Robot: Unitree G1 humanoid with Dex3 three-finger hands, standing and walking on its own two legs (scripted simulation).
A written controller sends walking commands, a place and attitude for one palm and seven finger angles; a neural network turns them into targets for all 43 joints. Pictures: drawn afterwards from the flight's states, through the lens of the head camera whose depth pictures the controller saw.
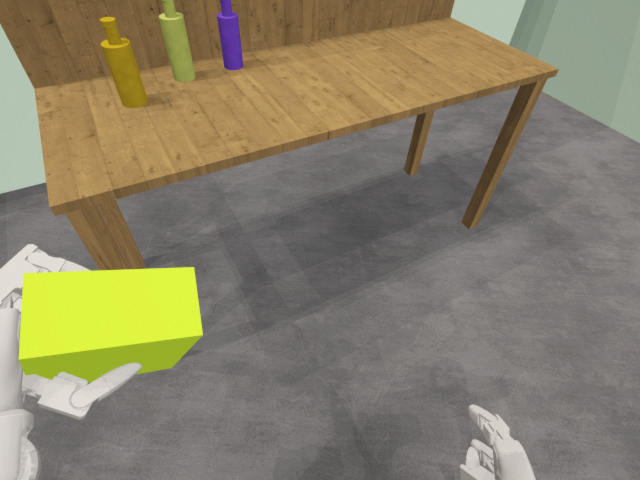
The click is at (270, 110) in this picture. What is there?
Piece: table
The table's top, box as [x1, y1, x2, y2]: [34, 17, 558, 215]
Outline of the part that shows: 558,69 450,17 242,53 243,67 238,70 226,69 223,66 222,56 193,61 196,77 189,82 175,81 172,76 170,65 140,70 139,72 148,101 143,106 137,108 127,108 121,104 111,75 34,88 49,206 55,215 554,76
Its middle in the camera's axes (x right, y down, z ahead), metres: +0.00 -0.47 +1.15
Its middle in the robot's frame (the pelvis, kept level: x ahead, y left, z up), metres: +1.17 +0.06 -0.05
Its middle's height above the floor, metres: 0.72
